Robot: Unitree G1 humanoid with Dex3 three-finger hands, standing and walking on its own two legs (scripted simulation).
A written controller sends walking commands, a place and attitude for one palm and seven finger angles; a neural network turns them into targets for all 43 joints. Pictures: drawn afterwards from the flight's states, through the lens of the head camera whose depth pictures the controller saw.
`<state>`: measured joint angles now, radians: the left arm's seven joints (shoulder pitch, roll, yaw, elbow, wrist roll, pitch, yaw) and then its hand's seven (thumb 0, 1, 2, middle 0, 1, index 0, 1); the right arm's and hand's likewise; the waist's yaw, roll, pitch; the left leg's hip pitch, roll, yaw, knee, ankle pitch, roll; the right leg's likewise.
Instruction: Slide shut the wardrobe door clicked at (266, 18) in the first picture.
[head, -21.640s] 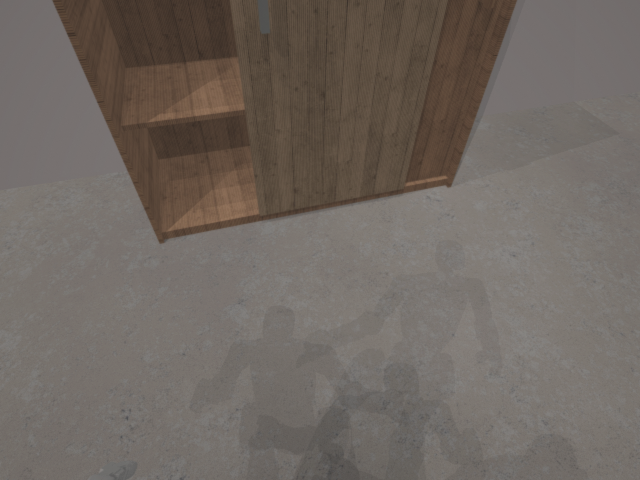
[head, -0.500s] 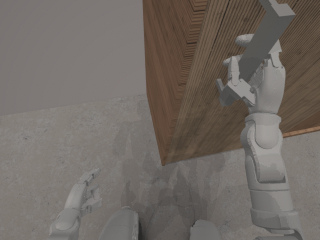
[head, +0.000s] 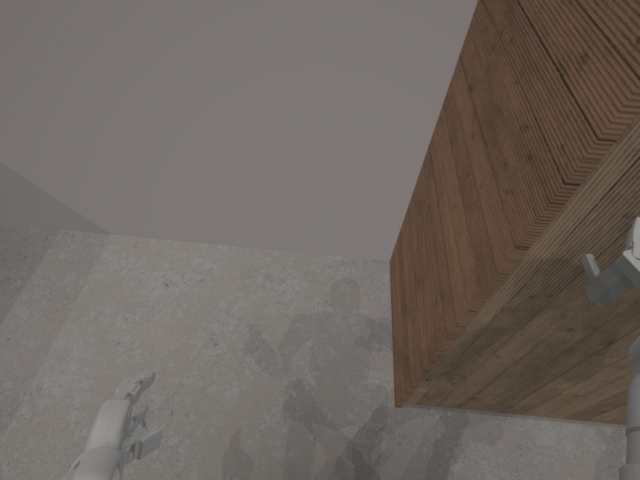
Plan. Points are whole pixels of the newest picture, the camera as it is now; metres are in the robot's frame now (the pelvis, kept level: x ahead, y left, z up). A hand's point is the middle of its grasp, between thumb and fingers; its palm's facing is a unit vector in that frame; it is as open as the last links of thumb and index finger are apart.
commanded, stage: stop walking and hold the door there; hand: right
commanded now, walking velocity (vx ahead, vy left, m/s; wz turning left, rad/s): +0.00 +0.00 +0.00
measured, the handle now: out of the picture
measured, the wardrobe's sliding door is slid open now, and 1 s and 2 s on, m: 0.00 0.00 0.00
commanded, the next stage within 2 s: none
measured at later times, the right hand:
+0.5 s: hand out of the picture +0.35 -0.31 +0.14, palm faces +0.36 +0.90 -0.24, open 5.8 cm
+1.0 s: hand (635, 257) +0.35 -0.31 +0.14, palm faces +0.38 +0.91 -0.19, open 6.0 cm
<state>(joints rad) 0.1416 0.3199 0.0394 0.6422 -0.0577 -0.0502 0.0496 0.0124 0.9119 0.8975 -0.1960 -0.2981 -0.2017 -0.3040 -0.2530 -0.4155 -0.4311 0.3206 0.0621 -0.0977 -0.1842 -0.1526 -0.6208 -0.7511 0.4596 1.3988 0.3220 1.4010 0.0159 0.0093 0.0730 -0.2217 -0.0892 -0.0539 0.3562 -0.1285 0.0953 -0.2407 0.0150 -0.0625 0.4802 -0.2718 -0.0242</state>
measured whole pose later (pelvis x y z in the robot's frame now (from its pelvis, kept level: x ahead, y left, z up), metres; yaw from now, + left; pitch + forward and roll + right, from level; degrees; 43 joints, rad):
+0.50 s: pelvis +0.00 -0.07 -0.01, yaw +3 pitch -1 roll +0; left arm 0.32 0.21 -0.04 0.73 -0.04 -0.06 0.09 0.01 0.91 0.90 -0.20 -0.30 -0.21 -0.30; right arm -0.21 -0.39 -0.28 0.36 0.04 -0.19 -0.12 -0.14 -0.63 -0.76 0.46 1.40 0.39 1.40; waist 0.01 -0.02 -0.04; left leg -0.24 -0.05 -0.09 0.43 -0.16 0.00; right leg -0.19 0.04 -0.11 0.42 -0.22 -0.08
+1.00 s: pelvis +0.03 -0.07 -0.01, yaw +3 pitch -1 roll +1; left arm 0.17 0.23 -0.03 0.64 -0.03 -0.04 0.09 0.01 0.91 0.90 -0.20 -0.30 -0.21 -0.30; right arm -0.09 -0.34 -0.26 0.11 0.08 -0.14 -0.14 -0.12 -0.67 -0.81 0.46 1.40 0.30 1.41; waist -0.02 -0.01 -0.01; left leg -0.20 -0.06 -0.07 0.40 -0.20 0.01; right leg -0.15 0.03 -0.09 0.42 -0.26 -0.06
